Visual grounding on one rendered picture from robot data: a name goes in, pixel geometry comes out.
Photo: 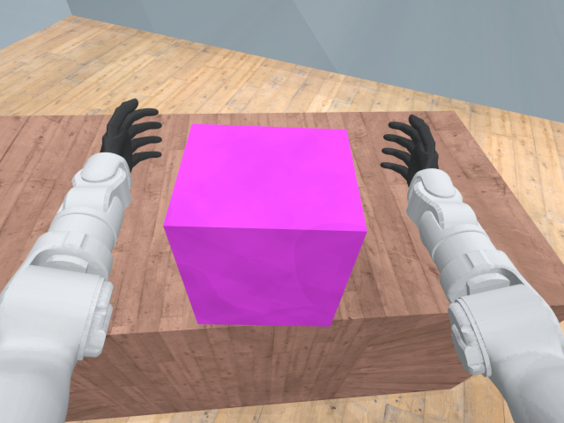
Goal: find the left robot hand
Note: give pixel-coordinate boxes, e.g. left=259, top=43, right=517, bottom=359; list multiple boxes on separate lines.
left=100, top=99, right=162, bottom=172

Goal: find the robot left forearm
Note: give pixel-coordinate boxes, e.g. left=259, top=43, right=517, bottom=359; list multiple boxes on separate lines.
left=0, top=152, right=131, bottom=322

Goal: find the left robot upper arm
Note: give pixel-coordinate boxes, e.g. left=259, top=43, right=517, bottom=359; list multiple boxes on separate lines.
left=0, top=265, right=114, bottom=423

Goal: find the right robot upper arm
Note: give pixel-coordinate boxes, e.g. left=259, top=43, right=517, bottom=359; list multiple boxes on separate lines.
left=448, top=284, right=564, bottom=423

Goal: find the robot right forearm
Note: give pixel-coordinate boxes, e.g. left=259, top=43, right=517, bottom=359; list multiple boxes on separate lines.
left=406, top=168, right=564, bottom=354

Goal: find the right robot hand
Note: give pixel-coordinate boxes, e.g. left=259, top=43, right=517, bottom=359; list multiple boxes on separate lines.
left=381, top=115, right=439, bottom=187

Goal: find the carton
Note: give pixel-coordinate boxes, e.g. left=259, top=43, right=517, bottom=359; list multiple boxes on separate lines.
left=163, top=123, right=367, bottom=327

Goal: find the pedestal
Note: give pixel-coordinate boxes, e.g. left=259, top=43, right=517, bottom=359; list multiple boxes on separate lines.
left=0, top=111, right=564, bottom=422

